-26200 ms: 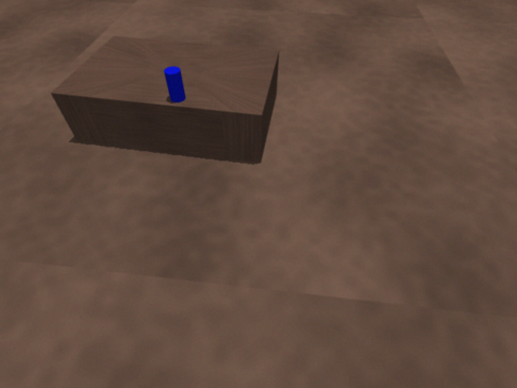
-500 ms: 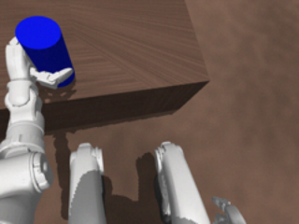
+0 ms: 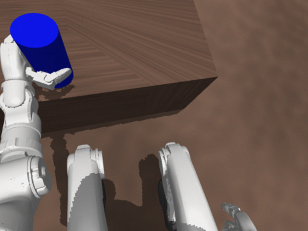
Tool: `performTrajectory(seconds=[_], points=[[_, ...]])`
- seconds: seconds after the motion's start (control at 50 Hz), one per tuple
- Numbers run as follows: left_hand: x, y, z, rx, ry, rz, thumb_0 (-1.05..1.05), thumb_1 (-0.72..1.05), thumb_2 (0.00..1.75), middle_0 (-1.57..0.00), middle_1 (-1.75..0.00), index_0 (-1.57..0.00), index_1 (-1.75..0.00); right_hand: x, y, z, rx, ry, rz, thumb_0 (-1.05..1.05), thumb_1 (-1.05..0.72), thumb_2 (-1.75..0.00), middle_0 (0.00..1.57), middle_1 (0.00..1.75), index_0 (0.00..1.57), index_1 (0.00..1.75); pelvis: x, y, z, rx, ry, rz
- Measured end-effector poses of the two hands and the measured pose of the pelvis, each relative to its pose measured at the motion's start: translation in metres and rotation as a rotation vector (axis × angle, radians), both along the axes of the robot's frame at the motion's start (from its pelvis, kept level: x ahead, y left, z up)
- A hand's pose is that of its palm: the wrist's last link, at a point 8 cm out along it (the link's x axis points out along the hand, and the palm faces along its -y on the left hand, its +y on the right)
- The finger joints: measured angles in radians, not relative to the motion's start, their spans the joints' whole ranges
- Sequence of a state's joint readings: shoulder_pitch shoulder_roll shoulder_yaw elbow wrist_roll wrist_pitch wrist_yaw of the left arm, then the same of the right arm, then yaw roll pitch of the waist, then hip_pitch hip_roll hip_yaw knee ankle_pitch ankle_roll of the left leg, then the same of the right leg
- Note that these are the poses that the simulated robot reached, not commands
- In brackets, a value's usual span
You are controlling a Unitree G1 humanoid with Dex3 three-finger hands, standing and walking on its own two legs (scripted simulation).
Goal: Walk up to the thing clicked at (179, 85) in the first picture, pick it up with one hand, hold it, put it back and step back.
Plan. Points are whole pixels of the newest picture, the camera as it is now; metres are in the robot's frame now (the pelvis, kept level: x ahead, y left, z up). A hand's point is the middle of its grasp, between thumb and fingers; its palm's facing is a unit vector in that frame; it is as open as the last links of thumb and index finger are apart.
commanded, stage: loosen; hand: left
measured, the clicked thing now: (48, 56) +0.51 +0.23 +0.00
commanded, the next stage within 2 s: open in 0.04 s
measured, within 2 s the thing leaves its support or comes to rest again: neither
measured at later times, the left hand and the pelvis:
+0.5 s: hand (45, 57) +0.51 +0.23 +0.00, palm faces +0.16 -0.99 -0.03, open 14.9 cm; pelvis +0.00 +0.00 -0.01, yaw +0 degrees
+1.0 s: hand out of the picture +0.50 +0.31 +0.11, palm faces +0.25 -0.96 -0.08, open 17.7 cm; pelvis +0.01 +0.00 +0.05, yaw +1 degrees
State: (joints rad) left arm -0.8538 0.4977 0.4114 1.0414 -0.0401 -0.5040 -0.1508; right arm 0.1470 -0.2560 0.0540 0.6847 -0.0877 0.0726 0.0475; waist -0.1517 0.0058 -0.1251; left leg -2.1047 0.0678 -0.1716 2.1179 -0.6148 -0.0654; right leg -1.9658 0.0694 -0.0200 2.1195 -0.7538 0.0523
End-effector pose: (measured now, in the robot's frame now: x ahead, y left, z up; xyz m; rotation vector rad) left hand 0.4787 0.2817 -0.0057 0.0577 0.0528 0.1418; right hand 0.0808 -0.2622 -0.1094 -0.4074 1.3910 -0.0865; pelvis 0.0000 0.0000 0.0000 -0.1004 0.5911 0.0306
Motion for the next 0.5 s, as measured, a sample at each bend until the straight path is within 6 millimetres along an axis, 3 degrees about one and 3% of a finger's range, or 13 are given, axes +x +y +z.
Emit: performTrajectory(seconds=[0.12, 0.28, 0.5], points=[[0.000, -0.001, -0.001, -0.012, -0.007, 0.005, -0.01, -0.44, 1.01, -0.69, -0.91, -0.69, -0.91, 0.005, 0.001, -0.003, 0.007, -0.013, 0.006, 0.00, -0.94, -0.90, 0.20, 0.29, 0.20, 0.30, 0.000, -0.001, -0.002, 0.001, -0.002, -0.002], [-0.001, 0.000, 0.000, -0.032, -0.048, 0.017, -0.01, -0.41, 0.68, -0.73, -0.75, -0.73, -0.75, 0.010, -0.001, -0.005, 0.002, -0.019, 0.019, 0.00, -0.94, -0.90, 0.20, 0.30, 0.20, 0.30, 0.000, -0.002, -0.005, 0.002, -0.003, -0.003], [0.001, 0.001, 0.004, -0.030, -0.037, 0.015, -0.02, -0.57, 0.23, -0.52, -0.41, -0.52, -0.40, 0.013, -0.003, -0.007, 0.003, -0.028, 0.022, 0.00, -0.94, -0.90, 0.21, 0.30, 0.20, 0.30, 0.000, -0.002, -0.006, 0.004, -0.006, -0.005]])
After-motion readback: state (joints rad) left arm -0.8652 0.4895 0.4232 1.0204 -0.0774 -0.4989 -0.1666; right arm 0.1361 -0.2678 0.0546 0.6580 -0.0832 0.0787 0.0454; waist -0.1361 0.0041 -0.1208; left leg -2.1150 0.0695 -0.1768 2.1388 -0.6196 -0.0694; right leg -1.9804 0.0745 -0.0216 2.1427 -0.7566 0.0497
